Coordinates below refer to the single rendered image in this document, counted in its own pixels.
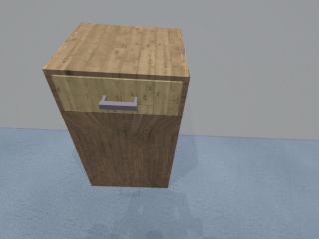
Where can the cabinet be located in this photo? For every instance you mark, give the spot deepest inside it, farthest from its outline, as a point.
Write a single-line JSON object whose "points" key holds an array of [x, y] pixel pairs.
{"points": [[123, 149]]}

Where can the handle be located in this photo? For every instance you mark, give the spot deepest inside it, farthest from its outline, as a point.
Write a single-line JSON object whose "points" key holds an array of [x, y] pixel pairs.
{"points": [[117, 105]]}

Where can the drawer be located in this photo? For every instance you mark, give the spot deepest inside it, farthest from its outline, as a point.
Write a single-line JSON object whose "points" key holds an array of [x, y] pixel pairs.
{"points": [[83, 93]]}

